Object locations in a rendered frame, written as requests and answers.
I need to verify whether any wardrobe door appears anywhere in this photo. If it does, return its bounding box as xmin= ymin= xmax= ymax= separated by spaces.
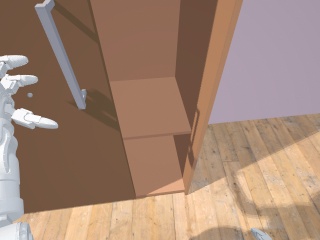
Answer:
xmin=0 ymin=0 xmax=136 ymax=214

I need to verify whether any left robot hand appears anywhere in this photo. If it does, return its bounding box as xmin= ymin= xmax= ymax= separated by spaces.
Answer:
xmin=0 ymin=55 xmax=59 ymax=129

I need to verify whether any right robot hand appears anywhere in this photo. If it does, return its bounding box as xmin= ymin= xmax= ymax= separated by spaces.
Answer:
xmin=251 ymin=227 xmax=272 ymax=240

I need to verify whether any handle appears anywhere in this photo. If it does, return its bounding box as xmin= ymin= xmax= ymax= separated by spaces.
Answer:
xmin=34 ymin=0 xmax=87 ymax=110

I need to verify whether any robot left upper arm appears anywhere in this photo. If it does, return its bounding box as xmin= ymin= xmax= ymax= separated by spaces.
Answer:
xmin=0 ymin=222 xmax=34 ymax=240

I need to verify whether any robot left forearm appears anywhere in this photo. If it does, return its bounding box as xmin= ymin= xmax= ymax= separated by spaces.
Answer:
xmin=0 ymin=118 xmax=24 ymax=228

